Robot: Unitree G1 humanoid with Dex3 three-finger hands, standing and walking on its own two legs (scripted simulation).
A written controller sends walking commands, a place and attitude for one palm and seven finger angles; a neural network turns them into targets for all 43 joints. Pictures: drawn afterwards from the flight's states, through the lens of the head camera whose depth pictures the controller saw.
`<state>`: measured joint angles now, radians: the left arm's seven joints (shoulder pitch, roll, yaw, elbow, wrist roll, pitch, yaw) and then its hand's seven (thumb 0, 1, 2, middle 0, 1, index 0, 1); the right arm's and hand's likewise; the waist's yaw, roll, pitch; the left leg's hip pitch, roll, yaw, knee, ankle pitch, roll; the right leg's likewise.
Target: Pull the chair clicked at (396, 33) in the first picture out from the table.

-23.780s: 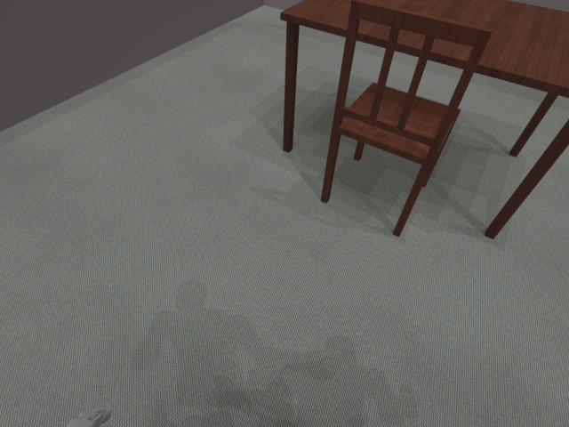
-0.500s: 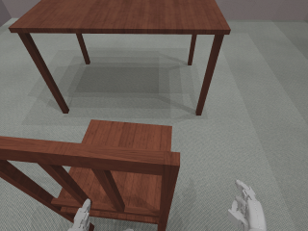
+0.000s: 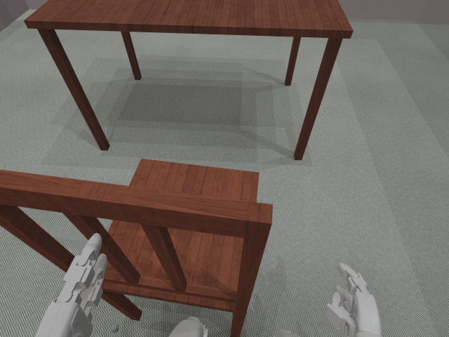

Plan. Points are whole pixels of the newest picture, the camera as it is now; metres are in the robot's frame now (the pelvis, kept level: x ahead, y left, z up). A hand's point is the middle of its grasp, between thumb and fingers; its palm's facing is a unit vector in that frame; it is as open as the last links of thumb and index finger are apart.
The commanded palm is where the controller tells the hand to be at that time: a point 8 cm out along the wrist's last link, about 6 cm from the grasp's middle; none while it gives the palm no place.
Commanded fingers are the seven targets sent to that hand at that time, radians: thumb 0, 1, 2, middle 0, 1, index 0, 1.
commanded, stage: draw the hand back to the body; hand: left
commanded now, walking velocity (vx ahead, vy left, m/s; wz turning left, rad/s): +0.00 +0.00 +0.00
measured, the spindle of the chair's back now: (111, 251) +0.26 +0.23 +0.00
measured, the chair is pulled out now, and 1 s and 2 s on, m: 0.63 0.63 0.63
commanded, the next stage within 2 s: step back with the hand held close in 1.16 s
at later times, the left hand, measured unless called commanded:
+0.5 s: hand (45, 296) +0.15 +0.23 +0.14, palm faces +0.26 -0.86 -0.45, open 12.4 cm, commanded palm +0.12 +0.27 +0.21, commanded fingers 0.00 0.43 0.67 -0.14 -0.20 -0.14 -0.20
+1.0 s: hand out of the picture +0.23 +0.25 +0.25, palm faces +0.51 -0.75 -0.43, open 7.4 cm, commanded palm +0.16 +0.28 +0.26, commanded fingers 0.00 0.90 0.90 -0.20 -0.30 -0.20 -0.30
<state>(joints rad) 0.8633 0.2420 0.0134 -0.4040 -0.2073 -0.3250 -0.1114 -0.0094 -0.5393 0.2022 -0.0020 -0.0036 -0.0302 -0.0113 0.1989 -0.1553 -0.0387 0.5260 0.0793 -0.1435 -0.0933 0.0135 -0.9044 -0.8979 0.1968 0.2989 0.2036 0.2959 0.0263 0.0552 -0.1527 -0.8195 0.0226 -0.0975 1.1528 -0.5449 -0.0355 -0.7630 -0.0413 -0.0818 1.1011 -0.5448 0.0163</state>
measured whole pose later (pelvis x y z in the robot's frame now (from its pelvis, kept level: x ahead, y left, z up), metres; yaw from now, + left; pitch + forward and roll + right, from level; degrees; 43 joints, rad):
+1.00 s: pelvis +0.03 -0.02 +0.08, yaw +0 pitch -4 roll +0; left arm 0.41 0.35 0.36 -0.35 -0.06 -0.05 0.15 0.01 0.85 0.88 -0.20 -0.29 -0.25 -0.32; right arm 0.13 -0.22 0.02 0.68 0.03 -0.14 -0.10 0.01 -0.90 -0.90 0.20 0.30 0.21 0.30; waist 0.05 0.11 0.02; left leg -0.14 0.04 -0.07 0.51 -0.30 -0.05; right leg -0.12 -0.03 -0.08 0.52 -0.33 0.00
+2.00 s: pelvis -0.05 +0.01 +0.07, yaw +0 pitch +0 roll -2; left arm 0.55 0.41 0.40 -0.53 -0.05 -0.12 0.19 0.02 0.89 0.90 -0.21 -0.31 -0.21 -0.30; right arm 0.19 -0.22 -0.01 0.58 0.03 -0.05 -0.12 0.01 -0.90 -0.90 0.20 0.30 0.20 0.30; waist 0.00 0.03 0.03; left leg -0.38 0.03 -0.07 0.59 -0.22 -0.02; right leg -0.33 -0.03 -0.08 0.54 -0.25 0.02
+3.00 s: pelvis -0.13 +0.00 +0.08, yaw +1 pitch +2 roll -3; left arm 0.56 0.43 0.48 -0.62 -0.04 -0.26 0.15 0.02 0.89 0.90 -0.21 -0.30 -0.21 -0.30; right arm 0.17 -0.16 -0.03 0.64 -0.01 -0.19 -0.04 0.01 -0.90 -0.90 0.20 0.30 0.20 0.30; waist 0.01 0.00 0.09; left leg -0.40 0.08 -0.03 0.60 -0.23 -0.02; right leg -0.33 0.00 -0.05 0.61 -0.33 0.00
